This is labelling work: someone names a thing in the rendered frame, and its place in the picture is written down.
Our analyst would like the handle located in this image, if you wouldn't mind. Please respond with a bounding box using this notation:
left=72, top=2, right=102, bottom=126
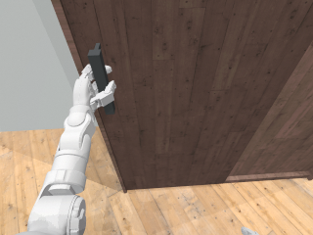
left=87, top=43, right=115, bottom=115

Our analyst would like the wardrobe door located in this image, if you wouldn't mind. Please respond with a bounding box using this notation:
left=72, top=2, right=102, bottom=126
left=62, top=0, right=313, bottom=190
left=228, top=40, right=313, bottom=176

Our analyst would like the left robot hand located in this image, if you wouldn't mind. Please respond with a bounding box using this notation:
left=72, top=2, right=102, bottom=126
left=72, top=64, right=116, bottom=114

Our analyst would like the left robot forearm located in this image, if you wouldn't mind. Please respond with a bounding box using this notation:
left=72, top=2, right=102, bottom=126
left=27, top=105, right=96, bottom=232

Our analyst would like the left robot upper arm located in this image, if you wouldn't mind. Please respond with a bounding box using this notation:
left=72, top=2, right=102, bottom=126
left=15, top=195, right=86, bottom=235

